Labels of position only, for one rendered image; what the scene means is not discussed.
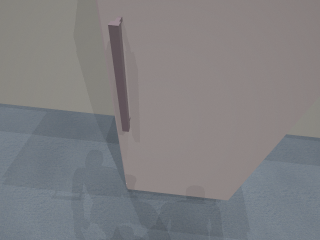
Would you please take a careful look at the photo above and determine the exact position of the handle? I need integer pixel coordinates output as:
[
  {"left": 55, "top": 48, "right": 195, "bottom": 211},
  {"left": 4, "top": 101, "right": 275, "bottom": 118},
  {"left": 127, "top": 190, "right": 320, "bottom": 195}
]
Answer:
[{"left": 108, "top": 16, "right": 131, "bottom": 132}]

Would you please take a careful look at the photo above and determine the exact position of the fridge door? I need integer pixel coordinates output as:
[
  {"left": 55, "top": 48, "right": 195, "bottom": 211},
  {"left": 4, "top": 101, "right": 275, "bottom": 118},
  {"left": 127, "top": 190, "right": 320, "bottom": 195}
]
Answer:
[{"left": 97, "top": 0, "right": 320, "bottom": 201}]

